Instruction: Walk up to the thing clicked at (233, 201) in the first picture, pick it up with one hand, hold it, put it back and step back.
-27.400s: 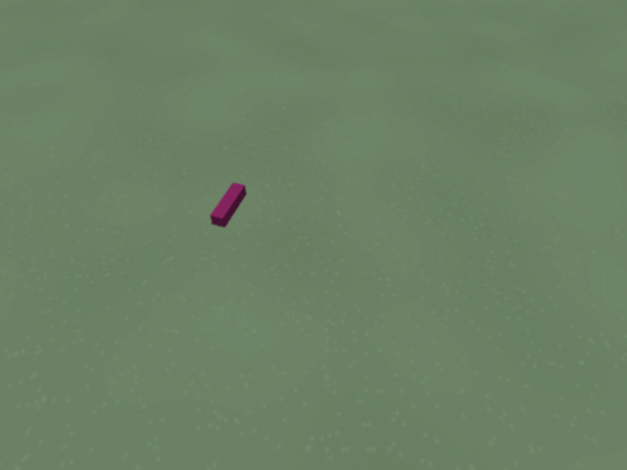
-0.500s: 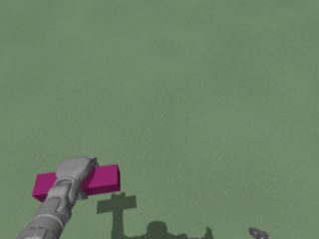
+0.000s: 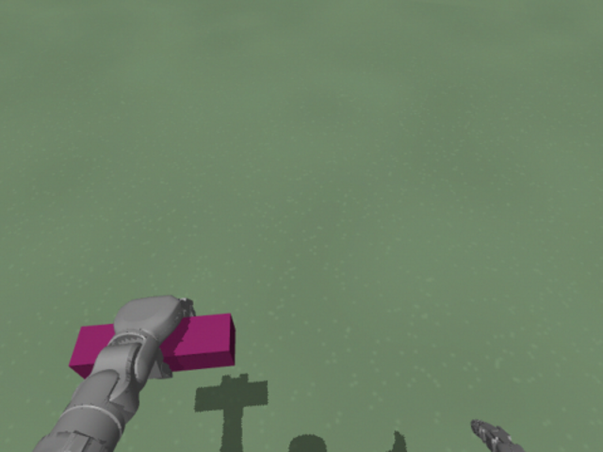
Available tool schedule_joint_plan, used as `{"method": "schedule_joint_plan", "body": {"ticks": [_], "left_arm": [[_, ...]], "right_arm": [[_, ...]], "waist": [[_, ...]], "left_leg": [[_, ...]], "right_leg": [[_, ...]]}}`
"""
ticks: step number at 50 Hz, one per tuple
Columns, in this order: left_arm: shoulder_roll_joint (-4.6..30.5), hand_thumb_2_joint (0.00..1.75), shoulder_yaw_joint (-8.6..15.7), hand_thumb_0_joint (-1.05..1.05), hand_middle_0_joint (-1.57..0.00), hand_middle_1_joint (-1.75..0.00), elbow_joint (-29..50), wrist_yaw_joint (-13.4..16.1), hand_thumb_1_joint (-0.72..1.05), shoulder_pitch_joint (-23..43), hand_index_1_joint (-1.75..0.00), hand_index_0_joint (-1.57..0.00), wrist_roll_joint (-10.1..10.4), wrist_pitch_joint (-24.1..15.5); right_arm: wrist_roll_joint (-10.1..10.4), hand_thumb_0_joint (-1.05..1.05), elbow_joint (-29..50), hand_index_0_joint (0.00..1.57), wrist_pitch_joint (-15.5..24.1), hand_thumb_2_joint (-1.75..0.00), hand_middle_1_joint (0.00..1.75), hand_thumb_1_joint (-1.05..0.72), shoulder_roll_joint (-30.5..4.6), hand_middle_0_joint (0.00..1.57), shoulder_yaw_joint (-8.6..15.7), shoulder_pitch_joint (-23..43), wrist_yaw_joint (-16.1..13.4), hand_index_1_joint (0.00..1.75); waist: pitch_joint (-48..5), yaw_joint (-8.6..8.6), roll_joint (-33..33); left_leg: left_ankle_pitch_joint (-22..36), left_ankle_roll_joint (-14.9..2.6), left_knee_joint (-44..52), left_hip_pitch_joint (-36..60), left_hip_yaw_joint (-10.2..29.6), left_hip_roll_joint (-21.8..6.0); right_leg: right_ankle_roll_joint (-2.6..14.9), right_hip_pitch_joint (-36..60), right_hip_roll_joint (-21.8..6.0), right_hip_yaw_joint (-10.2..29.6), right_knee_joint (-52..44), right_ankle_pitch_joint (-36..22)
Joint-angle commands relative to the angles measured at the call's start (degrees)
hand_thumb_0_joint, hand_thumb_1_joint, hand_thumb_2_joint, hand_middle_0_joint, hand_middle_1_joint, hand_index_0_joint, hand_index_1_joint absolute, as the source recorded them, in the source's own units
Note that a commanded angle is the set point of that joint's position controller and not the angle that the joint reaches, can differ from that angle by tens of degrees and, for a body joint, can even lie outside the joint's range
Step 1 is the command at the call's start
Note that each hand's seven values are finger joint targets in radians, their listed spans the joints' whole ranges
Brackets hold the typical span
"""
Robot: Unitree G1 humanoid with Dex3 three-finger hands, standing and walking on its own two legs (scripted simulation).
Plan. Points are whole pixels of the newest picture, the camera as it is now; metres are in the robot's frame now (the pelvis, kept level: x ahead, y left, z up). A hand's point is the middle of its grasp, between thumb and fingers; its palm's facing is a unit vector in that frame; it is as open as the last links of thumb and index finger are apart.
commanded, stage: hold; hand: left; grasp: from above
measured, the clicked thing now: (158, 346) +0.31 +0.23 -0.08
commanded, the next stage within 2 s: crouch in 1.40 s
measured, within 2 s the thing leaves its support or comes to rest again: neither
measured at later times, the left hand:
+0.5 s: hand (159, 347) +0.29 +0.21 -0.04, palm faces -0.45 -0.06 -0.89, open 9.4 cm
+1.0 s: hand (154, 354) +0.28 +0.21 -0.02, palm faces -0.44 -0.06 -0.89, open 9.4 cm
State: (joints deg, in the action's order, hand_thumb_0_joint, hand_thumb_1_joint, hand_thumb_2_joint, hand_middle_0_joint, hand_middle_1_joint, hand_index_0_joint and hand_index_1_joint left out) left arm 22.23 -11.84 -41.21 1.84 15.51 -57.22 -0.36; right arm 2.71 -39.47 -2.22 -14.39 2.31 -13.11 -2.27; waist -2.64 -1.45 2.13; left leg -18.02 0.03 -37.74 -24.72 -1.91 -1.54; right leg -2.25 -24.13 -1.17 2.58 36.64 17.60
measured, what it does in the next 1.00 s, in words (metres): stands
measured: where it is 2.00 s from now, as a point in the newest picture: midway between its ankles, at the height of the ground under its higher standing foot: outside the picture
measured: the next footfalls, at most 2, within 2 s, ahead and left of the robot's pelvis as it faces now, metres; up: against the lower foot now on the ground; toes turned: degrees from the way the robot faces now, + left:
none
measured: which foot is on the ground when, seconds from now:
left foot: down 0.00-1.00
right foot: down 0.00-1.00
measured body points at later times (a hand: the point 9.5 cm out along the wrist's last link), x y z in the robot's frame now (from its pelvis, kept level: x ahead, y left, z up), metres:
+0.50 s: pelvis +0.00 +0.00 +0.01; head +0.01 -0.02 +0.46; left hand +0.31 +0.21 +0.01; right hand +0.13 -0.26 -0.11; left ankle +0.01 +0.12 -0.72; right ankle +0.01 -0.15 -0.72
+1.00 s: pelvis -0.01 -0.01 +0.01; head +0.00 -0.03 +0.46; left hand +0.30 +0.21 +0.03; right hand +0.14 -0.26 -0.10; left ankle +0.01 +0.12 -0.72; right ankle +0.01 -0.15 -0.72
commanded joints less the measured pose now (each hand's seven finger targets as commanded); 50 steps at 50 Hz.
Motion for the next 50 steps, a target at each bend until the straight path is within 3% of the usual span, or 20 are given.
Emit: {"method": "schedule_joint_plan", "body": {"ticks": [1, 3, 11, 13, 15, 17, 23, 31, 37, 42, 44, 46, 48, 50], "left_arm": [[12.89, 0.83, 6.18, 0.0, -0.95, -0.71, 12.13, 2.39, 0.59, 18.75, -0.7, -0.96, -0.67, -0.05], [11.65, 0.83, 5.13, 0.0, -0.93, -0.78, 12.9, 2.28, 0.61, 19.42, -0.75, -0.96, -0.48, 0.11], [12.52, 0.85, 5.96, 0.0, -0.95, -0.76, 13.34, 1.25, 0.62, 18.24, -0.74, -0.97, -0.41, 0.42], [11.72, 0.84, 5.06, 0.0, -0.96, -0.75, 14.4, 0.87, 0.62, 18.44, -0.73, -0.98, -0.46, 0.26], [12.25, 0.85, 5.98, 0.0, -0.96, -0.76, 14.04, 0.72, 0.62, 17.75, -0.74, -0.98, -0.57, 0.44], [11.72, 0.87, 5.18, 0.0, -0.97, -0.75, 14.41, 0.55, 0.63, 18.26, -0.74, -0.99, -0.5, 0.55], [12.29, 0.86, 5.83, 0.0, -0.97, -0.75, 15.01, -0.07, 0.63, 17.65, -0.73, -0.98, -0.21, 0.33], [12.31, 0.87, 5.6, 0.0, -0.98, -0.75, 17.48, -0.7, 0.64, 18.21, -0.73, -0.99, 0.12, 0.1], [11.53, 0.88, 5.6, 0.0, -0.98, -0.76, 18.34, -1.39, 0.65, 15.41, -0.74, -1.0, 0.41, 0.13], [13.58, 0.88, 6.89, 0.0, -0.96, -0.76, 19.61, -1.8, 0.63, 16.87, -0.75, -0.98, 0.0, -0.38], [11.68, 0.86, 5.24, 0.0, -0.96, -0.78, 20.3, -1.96, 0.64, 17.1, -0.76, -0.98, 0.42, -0.42], [13.61, 0.86, 7.49, 0.0, -0.96, -0.78, 19.57, -1.74, 0.65, 16.09, -0.76, -0.99, 0.66, -0.31], [11.09, 0.86, 4.88, 0.0, -0.96, -0.76, 20.79, -2.19, 0.63, 15.36, -0.75, -0.98, 0.68, -0.33], [12.94, 0.85, 6.22, 0.0, -0.96, -0.77, 19.98, -2.33, 0.64, 15.68, -0.75, -0.98, 0.44, -0.33]], "right_arm": [[0.08, 0.0, 7.05, 0.2, 1.82, -0.9, 0.3, -0.89, -8.26, 0.2, 2.95, 2.39, -0.51, 0.3], [0.08, 0.0, 7.06, 0.2, 1.72, -0.9, 0.3, -0.89, -7.88, 0.2, 2.8, 2.46, -0.45, 0.3], [0.19, 0.0, 7.34, 0.2, 1.22, -0.9, 0.3, -0.9, -8.0, 0.2, 2.77, 3.45, -0.53, 0.3], [0.19, 0.0, 7.77, 0.2, 1.19, -0.9, 0.3, -0.9, -7.96, 0.2, 2.7, 4.06, -0.49, 0.3], [0.24, 0.0, 7.64, 0.2, 0.99, -0.9, 0.3, -0.9, -7.87, 0.2, 2.67, 3.73, -0.56, 0.3], [0.35, 0.0, 8.09, 0.2, 0.85, -0.9, 0.3, -0.9, -8.01, 0.2, 2.59, 4.43, -0.5, 0.3], [0.4, 0.0, 8.61, 0.2, 0.8, -0.9, 0.3, -0.9, -7.81, 0.2, 2.33, 5.55, -0.59, 0.3], [0.51, 0.0, 8.9, 0.2, 0.66, -0.9, 0.3, -0.89, -7.63, 0.2, 2.12, 6.39, -0.87, 0.3], [0.59, 0.0, 9.51, 0.2, 0.65, -0.9, 0.3, -0.89, -7.47, 0.2, 1.85, 7.41, -0.9, 0.3], [0.7, 0.0, 9.57, 0.2, 0.74, -0.9, 0.3, -0.9, -7.27, 0.2, 1.7, 7.82, -1.19, 0.3], [0.71, 0.0, 9.72, 0.2, 0.84, -0.9, 0.3, -0.9, -7.02, 0.2, 1.53, 8.13, -1.21, 0.3], [0.87, 0.0, 9.6, 0.2, 0.91, -0.9, 0.3, -0.89, -7.27, 0.2, 1.62, 7.86, -1.39, 0.3], [0.85, 0.0, 9.77, 0.2, 0.89, -0.9, 0.3, -0.89, -6.96, 0.2, 1.52, 8.17, -1.31, 0.3], [0.94, 0.0, 9.43, 0.2, 0.81, -0.9, 0.3, -0.89, -7.15, 0.2, 1.56, 8.14, -1.52, 0.3]], "waist": [[-15.34, 0.77, -0.2], [-15.65, 0.5, -0.5], [-14.81, 0.92, -0.82], [-14.85, 0.84, -1.13], [-15.21, 1.1, -0.76], [-13.73, 0.91, -0.47], [-12.59, 1.2, -0.77], [-13.08, 1.12, -0.83], [-11.54, 1.68, -0.7], [-12.1, 1.91, -0.34], [-12.39, 1.59, -0.78], [-11.79, 2.0, -0.94], [-11.86, 1.5, -1.1], [-11.86, 1.95, -1.01]], "left_leg": [[16.06, -0.01, 5.8, 11.12, 0.27, 1.87], [15.94, -0.14, 6.11, 11.53, 0.15, 2.11], [15.86, -0.5, 7.33, 12.6, -0.44, 2.35], [15.82, -0.52, 7.77, 13.15, -0.35, 2.29], [16.84, -0.56, 7.88, 13.46, -0.58, 2.29], [15.76, -0.46, 8.72, 13.72, -0.5, 2.17], [13.6, -0.63, 9.96, 13.79, -0.43, 2.11], [14.56, -0.72, 10.59, 15.52, -0.51, 2.1], [11.42, -0.58, 12.03, 15.27, -0.32, 1.96], [12.42, -0.64, 12.03, 16.02, -0.35, 2.08], [12.83, -0.71, 11.83, 16.6, -0.59, 2.31], [12.18, -0.75, 12.19, 16.14, -0.67, 2.27], [12.57, -0.73, 12.42, 16.77, -0.68, 2.16], [13.76, -0.69, 12.46, 16.77, -0.47, 2.02]], "right_leg": [[2.55, 4.97, 3.29, -2.36, -5.37, -13.21], [2.43, 5.18, 3.12, -1.92, -5.74, -13.58], [2.14, 7.06, 2.86, -1.84, -7.54, -13.8], [2.17, 7.35, 2.86, -1.97, -7.72, -13.72], [2.21, 8.05, 2.85, -1.86, -7.81, -14.71], [2.33, 7.47, 2.92, -1.99, -8.43, -13.47], [2.3, 8.22, 2.82, -2.04, -9.75, -11.21], [2.14, 9.0, 2.75, -2.01, -10.55, -12.11], [2.42, 9.27, 2.84, -2.1, -11.51, -8.7], [2.39, 9.38, 2.77, -1.97, -11.77, -9.4], [2.18, 9.24, 2.62, -1.69, -12.0, -9.92], [2.2, 9.47, 2.69, -1.75, -12.31, -9.35], [2.31, 9.63, 2.68, -1.8, -12.22, -9.8], [2.32, 9.8, 2.81, -2.04, -12.07, -10.68]]}}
